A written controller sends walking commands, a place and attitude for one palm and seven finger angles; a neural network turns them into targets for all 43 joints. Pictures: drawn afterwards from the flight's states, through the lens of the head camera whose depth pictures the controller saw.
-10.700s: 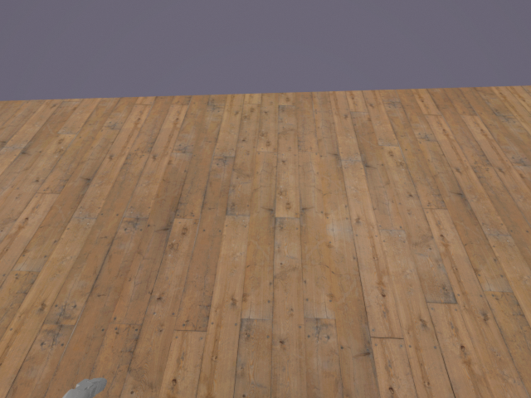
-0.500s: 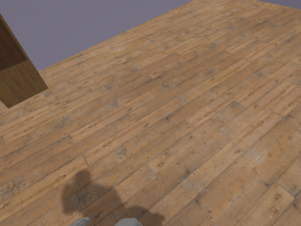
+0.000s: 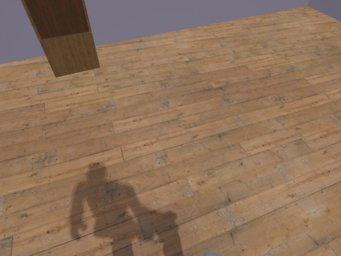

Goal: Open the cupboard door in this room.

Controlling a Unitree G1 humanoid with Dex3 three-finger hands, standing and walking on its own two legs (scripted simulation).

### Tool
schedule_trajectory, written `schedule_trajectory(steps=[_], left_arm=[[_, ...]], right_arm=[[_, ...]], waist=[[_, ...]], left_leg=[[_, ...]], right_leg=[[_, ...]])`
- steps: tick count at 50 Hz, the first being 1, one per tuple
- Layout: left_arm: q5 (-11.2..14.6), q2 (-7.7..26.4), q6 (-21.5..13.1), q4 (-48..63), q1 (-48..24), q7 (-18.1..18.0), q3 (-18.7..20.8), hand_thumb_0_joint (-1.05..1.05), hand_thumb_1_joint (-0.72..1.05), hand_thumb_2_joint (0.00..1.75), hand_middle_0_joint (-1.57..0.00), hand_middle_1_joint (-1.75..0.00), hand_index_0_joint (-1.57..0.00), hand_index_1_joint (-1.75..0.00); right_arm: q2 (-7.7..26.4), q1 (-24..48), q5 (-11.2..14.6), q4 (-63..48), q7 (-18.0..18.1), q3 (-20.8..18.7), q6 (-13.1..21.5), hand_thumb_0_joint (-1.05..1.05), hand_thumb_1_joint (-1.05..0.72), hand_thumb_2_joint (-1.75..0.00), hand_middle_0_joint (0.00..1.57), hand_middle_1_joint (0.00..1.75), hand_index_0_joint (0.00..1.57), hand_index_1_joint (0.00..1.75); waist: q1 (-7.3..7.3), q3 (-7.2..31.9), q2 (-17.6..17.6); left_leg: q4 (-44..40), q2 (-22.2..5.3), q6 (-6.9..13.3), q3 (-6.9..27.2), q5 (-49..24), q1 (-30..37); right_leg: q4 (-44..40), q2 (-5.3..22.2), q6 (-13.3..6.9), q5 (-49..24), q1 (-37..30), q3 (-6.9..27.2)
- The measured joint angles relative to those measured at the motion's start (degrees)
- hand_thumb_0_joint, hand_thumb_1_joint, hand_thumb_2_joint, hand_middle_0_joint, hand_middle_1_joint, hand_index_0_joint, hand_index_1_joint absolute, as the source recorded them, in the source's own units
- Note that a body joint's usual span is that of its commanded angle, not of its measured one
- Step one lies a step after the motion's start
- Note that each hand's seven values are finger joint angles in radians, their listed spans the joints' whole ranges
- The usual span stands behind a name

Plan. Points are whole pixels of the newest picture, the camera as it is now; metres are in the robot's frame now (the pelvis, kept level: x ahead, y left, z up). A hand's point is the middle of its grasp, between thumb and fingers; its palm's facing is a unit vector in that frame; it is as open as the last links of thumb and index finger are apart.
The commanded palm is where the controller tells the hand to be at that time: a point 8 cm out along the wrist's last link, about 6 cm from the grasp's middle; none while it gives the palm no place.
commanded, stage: turn or walk to find it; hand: left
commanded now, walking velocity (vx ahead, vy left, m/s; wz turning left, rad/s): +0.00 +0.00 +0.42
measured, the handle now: out of the picture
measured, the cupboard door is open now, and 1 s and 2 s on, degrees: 0 0 0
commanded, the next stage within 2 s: stand and wait in 0.22 s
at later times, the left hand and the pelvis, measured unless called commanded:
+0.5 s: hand out of the picture +0.00 +0.15 -0.15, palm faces +0.20 -0.94 -0.27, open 7.3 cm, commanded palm none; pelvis -0.02 -0.05 +0.00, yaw +10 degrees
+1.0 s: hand out of the picture -0.07 +0.15 -0.17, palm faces +0.30 -0.92 -0.25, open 7.4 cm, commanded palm none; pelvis -0.05 -0.05 +0.00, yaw +15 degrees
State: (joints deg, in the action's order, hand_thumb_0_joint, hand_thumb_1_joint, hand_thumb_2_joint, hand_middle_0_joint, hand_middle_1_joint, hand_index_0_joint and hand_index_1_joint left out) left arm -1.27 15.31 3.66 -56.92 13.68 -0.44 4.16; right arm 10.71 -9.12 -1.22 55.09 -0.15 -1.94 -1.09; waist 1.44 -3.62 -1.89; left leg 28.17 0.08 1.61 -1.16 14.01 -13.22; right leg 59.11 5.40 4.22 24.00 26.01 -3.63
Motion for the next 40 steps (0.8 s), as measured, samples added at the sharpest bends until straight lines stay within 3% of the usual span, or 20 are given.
schedule_trajectory(steps=[7, 10, 12, 13, 16, 19, 22, 25, 29, 33, 36, 40], left_arm=[[0.27, -1.50, -0.61, 2.20, -2.96, -0.23, -0.62, 0.01, 0.91, 0.90, -0.20, -0.30, -0.19, -0.30], [0.50, -2.60, -1.12, 3.28, -4.34, -0.32, -1.06, 0.01, 0.91, 0.90, -0.20, -0.30, -0.19, -0.30], [0.60, -3.23, -1.89, 4.11, -4.72, -0.31, -1.44, 0.01, 0.91, 0.90, -0.20, -0.30, -0.19, -0.30], [0.47, -3.55, -2.49, 4.47, -4.67, -0.37, -1.62, 0.01, 0.91, 0.90, -0.20, -0.30, -0.19, -0.30], [0.00, -5.22, -3.38, 4.69, -4.06, -0.56, -2.27, 0.01, 0.91, 0.90, -0.20, -0.30, -0.20, -0.30], [-0.05, -6.32, -3.39, 3.96, -2.47, -0.67, -2.65, 0.01, 0.91, 0.90, -0.20, -0.30, -0.20, -0.30], [-0.12, -6.92, -3.47, 2.45, -1.10, -0.69, -2.93, 0.01, 0.90, 0.90, -0.20, -0.30, -0.20, -0.30], [-0.33, -6.81, -3.67, 1.02, 0.00, -0.87, -2.76, 0.01, 0.91, 0.90, -0.20, -0.30, -0.20, -0.30], [-0.46, -6.15, -3.88, -0.93, 1.06, -0.64, -2.65, 0.01, 0.91, 0.90, -0.20, -0.30, -0.20, -0.30], [0.07, -5.31, -3.34, -2.77, 1.79, -0.77, -2.29, 0.01, 0.91, 0.90, -0.20, -0.30, -0.20, -0.30], [0.47, -3.73, -2.05, -3.75, 1.65, -0.93, -1.79, 0.01, 0.91, 0.90, -0.20, -0.30, -0.20, -0.30], [0.59, -3.11, -0.93, -4.53, 0.46, -0.79, -1.66, 0.01, 0.91, 0.90, -0.20, -0.30, -0.20, -0.30]], right_arm=[[-0.10, -0.71, -0.18, -0.38, -0.12, -0.28, -0.23, 0.00, -0.90, -0.90, 0.20, 0.30, 0.21, 0.30], [0.36, -1.39, -0.36, -0.33, -0.20, -0.68, -0.68, 0.00, -0.90, -0.90, 0.20, 0.30, 0.21, 0.30], [0.80, -2.05, -0.24, -0.22, -0.28, -1.04, -1.05, 0.00, -0.90, -0.90, 0.20, 0.30, 0.21, 0.30], [1.10, -2.42, -0.05, -0.14, -0.33, -1.26, -1.19, 0.00, -0.90, -0.90, 0.20, 0.30, 0.21, 0.30], [2.14, -2.95, 0.03, 0.67, -0.23, -2.03, -2.26, 0.01, -0.90, -0.90, 0.20, 0.30, 0.21, 0.30], [2.97, -3.38, -0.10, 1.56, -0.40, -2.46, -2.76, 0.01, -0.91, -0.90, 0.20, 0.30, 0.20, 0.30], [3.35, -3.93, -0.04, 2.46, -0.37, -2.49, -2.56, 0.01, -0.91, -0.90, 0.20, 0.30, 0.20, 0.30], [3.08, -4.29, 0.09, 3.64, -0.10, -2.16, -2.45, 0.01, -0.91, -0.90, 0.20, 0.30, 0.20, 0.30], [2.28, -3.76, 0.40, 5.15, 0.35, -1.27, -1.96, 0.01, -0.91, -0.90, 0.20, 0.30, 0.20, 0.30], [1.45, -3.04, 0.63, 5.68, 0.48, -0.31, -0.72, 0.01, -0.91, -0.90, 0.20, 0.30, 0.20, 0.30], [-0.53, -2.10, 0.28, 6.05, 0.61, 0.19, 0.04, 0.01, -0.91, -0.90, 0.20, 0.30, 0.20, 0.30], [-1.51, -1.34, 0.01, 5.90, 1.50, 0.43, 0.51, 0.00, -0.92, -0.90, 0.20, 0.30, 0.20, 0.30]], waist=[[-1.26, 0.31, 1.64], [-2.12, 0.36, 2.72], [-2.33, 0.62, 3.33], [-2.21, 0.80, 3.67], [-2.12, 0.51, 5.10], [-1.95, 0.57, 5.10], [-2.12, 0.72, 4.94], [-1.62, 0.83, 4.19], [-0.46, 0.58, 3.15], [-0.26, 0.44, 2.72], [0.40, -0.11, -0.17], [0.23, -0.15, 0.00]], left_leg=[[-1.98, 1.67, -0.18, 2.92, -2.59, -1.14], [-1.00, 2.21, -0.87, 4.52, -2.91, -2.70], [0.67, 2.65, -1.63, 5.49, -2.62, -4.24], [2.31, 2.84, -2.11, 5.89, -2.06, -5.34], [14.71, 3.19, -2.37, 6.05, 8.90, -9.65], [28.05, 2.62, -2.70, 4.69, 9.53, -12.90], [31.75, 0.80, -3.52, 3.89, 7.55, -12.66], [27.17, -1.02, -4.12, 2.92, 8.42, -9.50], [14.85, -2.13, -4.15, 1.15, 9.84, -3.56], [0.84, -2.19, -3.32, -0.16, 2.56, 2.59], [0.97, -0.66, -2.35, -0.48, 3.63, 2.61], [-0.76, -0.23, -1.83, 0.64, 1.90, 2.92]], right_leg=[[-7.20, -1.58, 0.33, 1.16, -3.06, 1.81], [-14.37, -2.63, -0.14, 0.82, -6.21, 1.94], [-22.25, -3.23, -0.44, -3.20, -9.58, 1.55], [-26.25, -3.36, -1.45, -5.25, -11.17, 1.22], [-26.13, -3.46, -5.30, -5.95, -11.54, -0.40], [-28.61, -2.82, -6.11, -7.03, -13.25, -1.07], [-30.71, -2.50, -6.14, -8.10, -14.48, -1.87], [-31.53, -2.26, -6.20, -8.49, -14.77, -2.35], [-31.26, -2.07, -5.97, -8.60, -14.12, -2.81], [-27.98, -1.93, -4.78, -7.14, -12.45, -4.51], [-22.10, -0.56, -3.01, -1.95, -10.33, -3.26], [-11.82, -1.24, -1.73, 3.70, -7.24, -0.61]])
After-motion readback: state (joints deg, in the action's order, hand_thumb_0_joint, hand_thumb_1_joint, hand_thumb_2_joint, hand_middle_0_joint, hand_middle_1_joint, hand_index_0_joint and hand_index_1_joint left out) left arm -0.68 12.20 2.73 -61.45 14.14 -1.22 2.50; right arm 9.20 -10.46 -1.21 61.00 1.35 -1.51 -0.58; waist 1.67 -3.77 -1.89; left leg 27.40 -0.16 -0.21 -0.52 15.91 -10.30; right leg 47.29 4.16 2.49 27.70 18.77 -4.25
